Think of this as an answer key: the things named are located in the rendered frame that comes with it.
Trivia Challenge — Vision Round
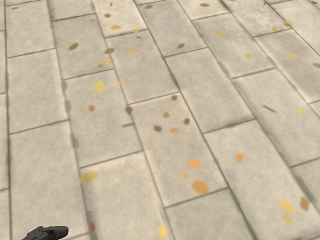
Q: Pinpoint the left robot hand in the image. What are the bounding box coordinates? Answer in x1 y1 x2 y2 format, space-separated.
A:
22 226 69 240

